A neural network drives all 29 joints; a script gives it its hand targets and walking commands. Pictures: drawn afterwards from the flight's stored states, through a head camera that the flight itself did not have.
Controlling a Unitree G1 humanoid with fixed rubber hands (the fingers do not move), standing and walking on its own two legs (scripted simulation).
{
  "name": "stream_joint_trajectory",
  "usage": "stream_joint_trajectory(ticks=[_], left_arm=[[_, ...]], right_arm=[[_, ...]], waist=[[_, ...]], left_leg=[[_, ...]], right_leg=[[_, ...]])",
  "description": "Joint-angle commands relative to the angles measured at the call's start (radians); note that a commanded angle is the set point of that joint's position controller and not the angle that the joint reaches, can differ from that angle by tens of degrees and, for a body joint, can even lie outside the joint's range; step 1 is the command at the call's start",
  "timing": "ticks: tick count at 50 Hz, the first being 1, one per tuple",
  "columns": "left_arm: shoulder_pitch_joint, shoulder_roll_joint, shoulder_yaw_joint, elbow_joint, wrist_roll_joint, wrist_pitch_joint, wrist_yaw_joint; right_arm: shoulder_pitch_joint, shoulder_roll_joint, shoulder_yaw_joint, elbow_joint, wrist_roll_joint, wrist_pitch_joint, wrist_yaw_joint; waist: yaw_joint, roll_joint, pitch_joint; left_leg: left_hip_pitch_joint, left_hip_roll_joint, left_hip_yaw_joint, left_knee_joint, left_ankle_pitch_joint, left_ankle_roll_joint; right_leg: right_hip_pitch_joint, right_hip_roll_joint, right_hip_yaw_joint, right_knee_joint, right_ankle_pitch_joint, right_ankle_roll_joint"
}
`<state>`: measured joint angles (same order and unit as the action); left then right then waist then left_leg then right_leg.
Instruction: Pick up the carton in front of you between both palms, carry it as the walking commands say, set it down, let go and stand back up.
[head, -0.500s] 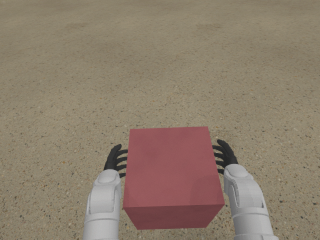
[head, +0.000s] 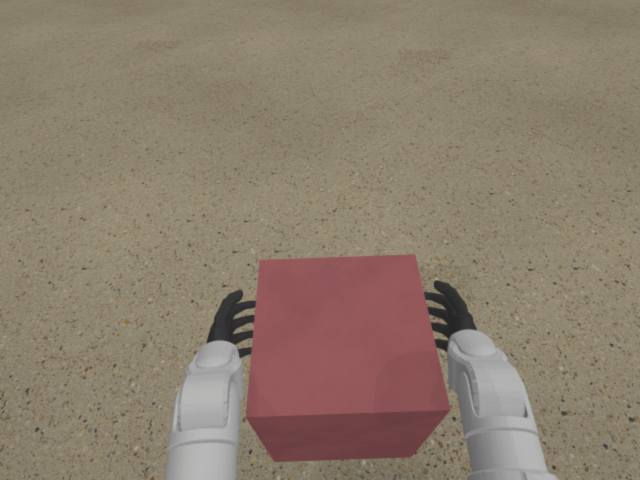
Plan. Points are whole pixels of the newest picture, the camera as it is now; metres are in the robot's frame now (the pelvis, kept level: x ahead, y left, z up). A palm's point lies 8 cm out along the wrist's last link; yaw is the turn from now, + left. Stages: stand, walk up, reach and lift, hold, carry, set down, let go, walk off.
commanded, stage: carry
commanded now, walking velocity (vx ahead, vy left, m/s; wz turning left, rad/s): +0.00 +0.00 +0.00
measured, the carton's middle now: (340, 364) +0.30 +0.00 -0.04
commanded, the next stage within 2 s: hold in 1.38 s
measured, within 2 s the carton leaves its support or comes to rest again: neither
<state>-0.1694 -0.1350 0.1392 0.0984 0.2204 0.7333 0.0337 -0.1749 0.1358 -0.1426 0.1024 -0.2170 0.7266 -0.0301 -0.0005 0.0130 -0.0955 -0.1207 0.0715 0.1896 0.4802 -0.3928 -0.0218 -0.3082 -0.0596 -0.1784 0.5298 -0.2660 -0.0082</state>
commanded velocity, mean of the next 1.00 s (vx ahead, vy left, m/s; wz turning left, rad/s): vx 0.00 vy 0.00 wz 0.00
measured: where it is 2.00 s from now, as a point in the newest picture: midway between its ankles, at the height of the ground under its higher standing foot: outside the picture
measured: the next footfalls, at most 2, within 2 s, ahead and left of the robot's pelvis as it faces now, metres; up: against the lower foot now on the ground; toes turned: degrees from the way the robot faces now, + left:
none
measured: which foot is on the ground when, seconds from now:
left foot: down 0.00-1.00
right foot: down 0.00-1.00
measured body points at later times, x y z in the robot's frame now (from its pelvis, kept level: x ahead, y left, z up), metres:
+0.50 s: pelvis -0.05 +0.00 +0.00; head -0.08 +0.00 +0.45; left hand +0.24 +0.16 +0.03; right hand +0.24 -0.15 +0.03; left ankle -0.11 +0.10 -0.73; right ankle -0.01 -0.11 -0.73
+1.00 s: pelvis -0.08 +0.01 +0.00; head -0.10 +0.01 +0.45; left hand +0.22 +0.16 +0.03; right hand +0.22 -0.14 +0.03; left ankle -0.11 +0.10 -0.73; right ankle -0.01 -0.11 -0.73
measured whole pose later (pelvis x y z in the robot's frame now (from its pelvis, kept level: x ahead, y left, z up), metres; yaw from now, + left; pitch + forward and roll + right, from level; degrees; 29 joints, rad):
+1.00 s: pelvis -0.08 +0.01 +0.00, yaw +0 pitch +1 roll +0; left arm -0.19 -0.14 0.16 0.15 0.24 0.74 0.02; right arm -0.20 0.14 -0.16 0.16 -0.24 0.74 -0.03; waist 0.00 0.00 -0.09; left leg -0.22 0.05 0.20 0.54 -0.34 0.03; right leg -0.37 -0.09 -0.17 0.50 -0.15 -0.01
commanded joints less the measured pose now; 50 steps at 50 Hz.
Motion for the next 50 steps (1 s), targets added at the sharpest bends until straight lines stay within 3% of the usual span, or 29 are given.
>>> stream_joint_trajectory(ticks=[1,10,21,31,50], left_arm=[[-0.396,-0.847,-0.553,-0.063,-0.233,-0.038,-0.219],[-0.458,-0.869,-0.566,-0.069,-0.251,-0.044,-0.227],[-0.468,-0.881,-0.528,-0.009,-0.23,-0.036,-0.235],[-0.485,-0.897,-0.531,-0.011,-0.236,-0.036,-0.24],[-0.477,-0.894,-0.534,-0.017,-0.24,-0.035,-0.242]], right_arm=[[-0.382,0.857,0.555,-0.048,0.232,-0.03,0.216],[-0.432,0.88,0.566,-0.056,0.239,-0.034,0.219],[-0.449,0.895,0.534,0.001,0.225,-0.027,0.229],[-0.464,0.912,0.538,0.002,0.23,-0.028,0.235],[-0.456,0.912,0.543,-0.005,0.233,-0.026,0.233]], waist=[[0.0,0.018,-0.276],[0.001,-0.012,-0.239],[0.001,-0.012,-0.198],[0.001,-0.012,-0.205],[0.0,-0.012,-0.22]], left_leg=[[0.065,0.107,-0.054,0.012,0.724,0.004],[-0.011,0.092,-0.062,-0.02,0.41,0.02],[-0.07,0.093,-0.083,-0.068,0.238,0.033],[-0.097,0.093,-0.093,-0.077,0.185,0.041],[-0.11,0.093,-0.098,-0.063,0.212,0.048]], right_leg=[[0.164,-0.091,0.065,0.035,0.573,-0.024],[0.146,-0.108,0.089,-0.005,0.448,-0.026],[0.118,-0.108,0.099,-0.058,0.295,-0.018],[0.111,-0.109,0.103,-0.073,0.258,-0.014],[0.101,-0.111,0.098,-0.066,0.268,-0.006]])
